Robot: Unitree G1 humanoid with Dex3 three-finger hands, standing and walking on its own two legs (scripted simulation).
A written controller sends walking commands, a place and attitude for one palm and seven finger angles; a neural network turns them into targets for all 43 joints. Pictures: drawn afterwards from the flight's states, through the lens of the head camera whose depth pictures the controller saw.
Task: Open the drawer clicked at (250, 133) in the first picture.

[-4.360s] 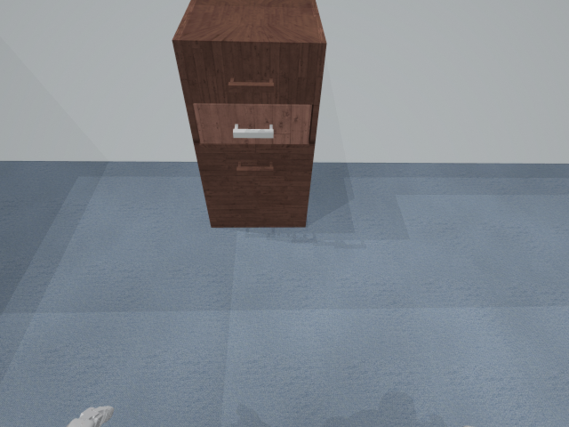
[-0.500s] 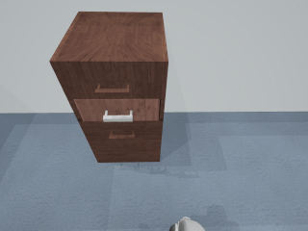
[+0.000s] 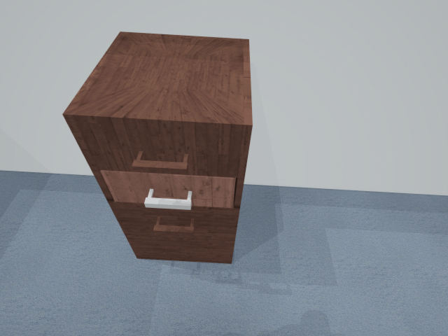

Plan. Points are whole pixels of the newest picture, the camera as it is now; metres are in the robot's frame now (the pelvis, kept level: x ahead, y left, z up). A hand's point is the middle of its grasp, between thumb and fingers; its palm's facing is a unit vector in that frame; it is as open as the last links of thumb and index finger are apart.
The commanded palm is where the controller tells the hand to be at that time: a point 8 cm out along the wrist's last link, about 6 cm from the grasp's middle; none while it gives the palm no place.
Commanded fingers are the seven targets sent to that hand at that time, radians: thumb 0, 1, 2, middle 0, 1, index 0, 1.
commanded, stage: come to a stop and stand still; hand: left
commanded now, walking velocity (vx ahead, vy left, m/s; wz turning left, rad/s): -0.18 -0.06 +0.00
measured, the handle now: (169, 198) +0.51 +0.20 -0.21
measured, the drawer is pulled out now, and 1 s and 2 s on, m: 0.00 0.00 0.00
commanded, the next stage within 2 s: look again from close up in 0.82 s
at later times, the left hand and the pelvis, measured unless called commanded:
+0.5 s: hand out of the picture -0.01 +0.13 -0.17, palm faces +0.04 -0.97 -0.23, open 7.3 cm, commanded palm none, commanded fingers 0.00 0.90 0.90 -0.20 -0.30 -0.20 -0.30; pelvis -0.03 -0.05 +0.00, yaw +0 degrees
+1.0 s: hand out of the picture -0.07 +0.12 -0.17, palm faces +0.01 -0.98 -0.18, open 7.3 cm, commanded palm none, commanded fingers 0.00 0.90 0.90 -0.20 -0.30 -0.20 -0.30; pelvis -0.05 -0.04 +0.01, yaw -1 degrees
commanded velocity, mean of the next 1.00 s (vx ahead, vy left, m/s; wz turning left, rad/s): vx -0.01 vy -0.01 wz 0.00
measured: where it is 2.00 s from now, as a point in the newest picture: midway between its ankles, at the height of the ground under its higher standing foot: outside the picture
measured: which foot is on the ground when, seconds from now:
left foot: down 0.00-1.00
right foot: down 0.00-0.02, up 0.04-0.22, down 0.24-1.00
